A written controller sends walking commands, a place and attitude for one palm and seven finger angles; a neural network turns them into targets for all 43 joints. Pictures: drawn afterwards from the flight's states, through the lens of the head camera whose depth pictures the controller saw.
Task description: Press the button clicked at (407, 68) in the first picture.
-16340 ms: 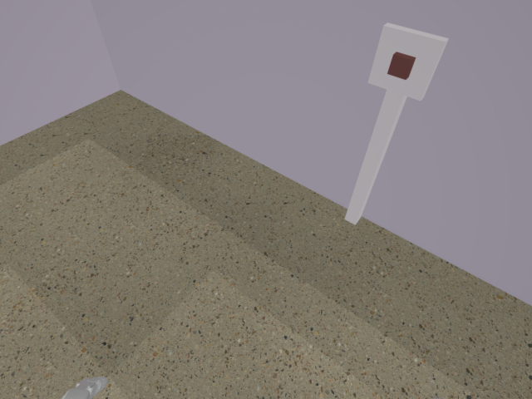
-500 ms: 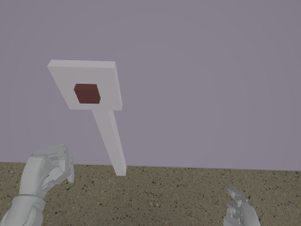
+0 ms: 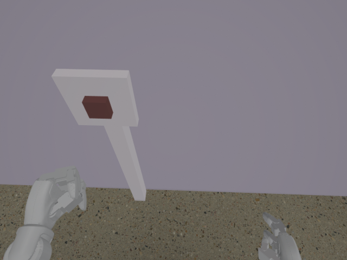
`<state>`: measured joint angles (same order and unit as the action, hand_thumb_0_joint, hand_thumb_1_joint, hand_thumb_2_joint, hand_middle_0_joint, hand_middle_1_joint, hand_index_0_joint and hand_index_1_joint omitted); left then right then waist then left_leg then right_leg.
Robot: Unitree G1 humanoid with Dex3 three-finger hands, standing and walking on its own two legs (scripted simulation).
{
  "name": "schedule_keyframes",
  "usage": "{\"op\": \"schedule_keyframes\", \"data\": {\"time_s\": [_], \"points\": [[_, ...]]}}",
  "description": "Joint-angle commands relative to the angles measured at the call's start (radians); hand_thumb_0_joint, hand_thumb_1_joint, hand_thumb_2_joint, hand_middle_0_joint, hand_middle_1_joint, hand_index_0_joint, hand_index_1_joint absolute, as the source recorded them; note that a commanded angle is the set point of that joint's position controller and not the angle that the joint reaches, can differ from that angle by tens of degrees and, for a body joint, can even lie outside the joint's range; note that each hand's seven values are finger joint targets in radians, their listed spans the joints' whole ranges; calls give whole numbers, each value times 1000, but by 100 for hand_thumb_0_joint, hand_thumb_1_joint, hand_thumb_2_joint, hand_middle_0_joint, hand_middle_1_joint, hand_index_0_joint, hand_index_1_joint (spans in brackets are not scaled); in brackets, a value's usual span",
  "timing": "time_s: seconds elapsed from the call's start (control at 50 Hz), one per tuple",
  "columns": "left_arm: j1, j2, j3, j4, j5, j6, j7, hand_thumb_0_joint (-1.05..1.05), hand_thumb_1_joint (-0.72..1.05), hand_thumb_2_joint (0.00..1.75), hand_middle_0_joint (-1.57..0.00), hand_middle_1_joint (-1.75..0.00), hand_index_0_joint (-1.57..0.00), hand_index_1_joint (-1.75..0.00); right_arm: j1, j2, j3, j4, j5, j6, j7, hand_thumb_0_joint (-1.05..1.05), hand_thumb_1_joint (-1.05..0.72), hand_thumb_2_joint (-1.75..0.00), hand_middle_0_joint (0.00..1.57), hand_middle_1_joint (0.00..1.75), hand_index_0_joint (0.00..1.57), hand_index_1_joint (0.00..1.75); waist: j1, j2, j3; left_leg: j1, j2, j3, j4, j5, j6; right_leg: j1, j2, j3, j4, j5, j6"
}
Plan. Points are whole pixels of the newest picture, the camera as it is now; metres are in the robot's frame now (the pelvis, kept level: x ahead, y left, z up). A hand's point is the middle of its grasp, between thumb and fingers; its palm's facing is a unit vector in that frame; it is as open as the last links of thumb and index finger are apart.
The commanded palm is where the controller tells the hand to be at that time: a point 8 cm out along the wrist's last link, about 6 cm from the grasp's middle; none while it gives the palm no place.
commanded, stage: aim a knuckle at the button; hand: left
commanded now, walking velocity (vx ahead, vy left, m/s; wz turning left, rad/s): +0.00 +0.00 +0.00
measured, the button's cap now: (98, 106) +0.47 +0.23 +0.08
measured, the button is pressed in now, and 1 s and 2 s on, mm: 0 0 0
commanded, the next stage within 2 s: press the button with the knuckle in 1.80 s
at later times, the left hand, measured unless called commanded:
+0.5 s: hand (88, 169) +0.29 +0.21 +0.06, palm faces +0.06 -1.00 -0.04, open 3.1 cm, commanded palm +0.27 +0.26 +0.06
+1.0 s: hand (104, 143) +0.38 +0.20 +0.04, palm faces +0.04 -1.00 -0.02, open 3.1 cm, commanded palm +0.35 +0.25 +0.05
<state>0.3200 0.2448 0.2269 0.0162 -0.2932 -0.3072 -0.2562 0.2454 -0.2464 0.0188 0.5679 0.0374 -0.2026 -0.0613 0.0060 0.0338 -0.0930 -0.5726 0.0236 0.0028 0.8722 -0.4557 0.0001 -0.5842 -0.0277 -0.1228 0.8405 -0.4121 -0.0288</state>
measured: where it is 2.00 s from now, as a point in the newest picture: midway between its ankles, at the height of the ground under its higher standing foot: outside the picture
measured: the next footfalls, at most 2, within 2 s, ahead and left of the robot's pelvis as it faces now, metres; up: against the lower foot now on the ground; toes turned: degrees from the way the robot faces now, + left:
none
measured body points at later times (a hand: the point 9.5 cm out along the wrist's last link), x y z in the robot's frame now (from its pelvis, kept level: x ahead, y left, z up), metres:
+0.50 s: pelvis -0.01 +0.01 +0.00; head +0.04 +0.00 +0.45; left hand +0.28 +0.27 +0.06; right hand +0.14 -0.24 -0.10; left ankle -0.01 +0.12 -0.70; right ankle +0.01 -0.10 -0.70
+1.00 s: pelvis -0.01 +0.01 -0.01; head +0.07 +0.02 +0.43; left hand +0.37 +0.26 +0.04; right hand +0.09 -0.24 -0.12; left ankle -0.01 +0.12 -0.70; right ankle +0.01 -0.10 -0.70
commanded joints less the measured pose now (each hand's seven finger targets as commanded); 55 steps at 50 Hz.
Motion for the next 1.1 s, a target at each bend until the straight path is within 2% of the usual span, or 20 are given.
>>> {"op": "schedule_keyframes", "data": {"time_s": [0.0,0.06,0.2,0.24,0.34,0.4,0.46,0.52,0.54,0.56,0.64,0.72,0.78,0.82,0.84,0.9,0.94,0.98,1.04,1.08], "points": [[-209,128,45,-173,-10,-72,-2,0,90,90,-130,-150,-130,-150,-43,-126,-46,-133,5,-60,-19,0,-90,-90,20,30,20,30,-34,-3,-146,33,-32,-21,-104,246,20,117,12,83,-123,227,20],[-267,140,53,-131,-7,-72,-3,0,90,90,-130,-150,-130,-150,-41,-130,-47,-126,4,-58,-22,0,-90,-90,20,30,20,30,-33,-40,-170,22,-33,-24,-102,230,23,126,12,92,-123,205,22],[-351,168,74,-65,10,-56,15,0,90,90,-130,-150,-130,-150,-42,-128,-46,-123,2,-45,-20,0,-90,-90,20,30,20,30,-8,22,-231,43,-32,-19,-116,278,16,157,8,84,-99,257,15],[-346,192,104,-10,7,-51,23,0,90,90,-130,-150,-130,-150,-35,-132,-46,-117,1,-32,-17,0,-90,-90,20,30,20,30,-6,-40,-217,17,-29,-21,-118,280,17,172,12,84,-103,263,17],[-368,187,111,13,11,-62,32,0,90,90,-130,-150,-130,-150,-32,-129,-51,-120,-1,-14,-7,0,-90,-90,20,30,20,30,1,7,-234,24,-28,-9,-119,322,12,185,11,85,-91,317,13],[-459,161,73,43,18,-73,26,0,90,90,-130,-150,-130,-150,-25,-134,-53,-108,-1,-7,-6,0,-90,-90,20,30,20,30,-26,-3,-218,24,-27,-10,-114,293,13,143,14,86,-93,294,15],[-550,187,85,120,20,-82,17,0,90,90,-130,-150,-130,-150,-16,-145,-54,-91,1,2,-13,0,-90,-90,20,30,20,30,-43,-48,-189,-9,-25,-15,-110,238,16,118,15,92,-99,235,18],[-652,188,69,125,24,-97,7,0,90,90,-130,-150,-130,-150,-16,-143,-54,-84,2,5,-18,0,-90,-90,20,30,20,30,-47,24,-230,22,-26,-16,-108,233,16,101,13,94,-92,220,12],[-688,194,67,123,23,-102,6,0,90,90,-130,-150,-130,-150,-9,-143,-53,-78,-1,5,-19,0,-90,-90,20,30,20,30,-52,7,-251,22,-24,-21,-103,241,17,109,13,93,-85,224,12],[-684,212,86,144,26,-105,6,0,90,90,-130,-150,-130,-150,-7,-144,-56,-76,0,8,-21,0,-90,-90,20,30,20,30,-41,20,-270,28,-24,-19,-103,241,15,113,13,97,-84,222,12],[-757,244,108,244,32,-104,12,0,90,90,-130,-150,-130,-150,9,-149,-50,-61,-2,24,-21,0,-90,-90,20,30,20,30,-47,-3,-262,2,-22,-26,-103,246,14,111,16,93,-75,228,11],[-797,223,94,312,43,-92,20,0,90,90,-130,-150,-130,-150,26,-148,-53,-61,-3,39,-14,0,-90,-90,20,30,20,30,-41,37,-289,24,-20,-23,-100,283,7,92,16,87,-62,261,8],[-806,237,108,354,50,-89,25,0,90,90,-130,-150,-130,-150,45,-153,-57,-65,-4,55,-8,0,-90,-90,20,30,20,30,-39,4,-308,17,-16,-24,-93,321,7,100,19,84,-51,297,7],[-865,210,76,360,58,-94,32,0,90,90,-130,-150,-130,-150,53,-152,-58,-63,-4,63,-3,0,-90,-90,20,30,20,30,-52,17,-303,27,-13,-27,-90,330,5,74,21,81,-47,297,7],[-872,211,80,375,57,-97,37,0,90,90,-130,-150,-130,-150,61,-155,-60,-61,-7,67,-1,0,-90,-90,20,30,20,30,-57,-19,-304,16,-12,-29,-84,334,9,74,24,80,-45,298,9],[-940,243,99,412,72,-111,51,0,90,90,-130,-150,-130,-150,77,-159,-62,-50,-8,82,1,0,-90,-90,20,30,20,30,-63,-23,-312,3,-10,-29,-78,333,6,69,23,83,-35,306,9],[-950,275,127,406,78,-126,59,0,90,90,-130,-150,-130,-150,86,-160,-65,-50,-14,90,3,0,-90,-90,20,30,20,30,-52,-9,-349,7,-11,-26,-69,362,8,93,24,89,-26,331,6],[-963,266,123,401,84,-139,63,0,90,90,-130,-150,-130,-150,89,-153,-65,-51,-14,99,6,0,-90,-90,20,30,20,30,-50,30,-382,34,-10,-21,-63,400,6,88,23,92,-20,358,6],[-1006,282,130,439,89,-151,66,0,90,90,-130,-150,-130,-150,102,-156,-66,-35,-16,111,8,0,-90,-90,20,30,20,30,-63,18,-368,18,-5,-26,-56,400,5,71,28,90,-15,349,6],[-982,280,139,458,87,-153,63,0,90,90,-130,-150,-130,-150,108,-156,-70,-37,-15,118,10,0,-90,-90,20,30,20,30,-55,16,-389,23,-5,-20,-53,413,6,81,28,93,-15,366,7]]}}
